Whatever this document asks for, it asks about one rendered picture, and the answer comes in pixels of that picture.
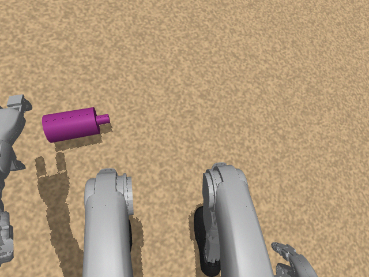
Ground bottle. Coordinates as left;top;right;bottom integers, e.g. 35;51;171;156
42;107;110;143

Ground left robot arm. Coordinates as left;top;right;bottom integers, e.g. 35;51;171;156
0;140;14;267

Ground right robot hand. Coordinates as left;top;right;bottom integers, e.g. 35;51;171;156
271;242;318;277

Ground right robot foot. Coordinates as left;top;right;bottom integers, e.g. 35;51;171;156
194;206;221;277

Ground left robot hand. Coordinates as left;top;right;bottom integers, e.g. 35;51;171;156
0;94;32;171

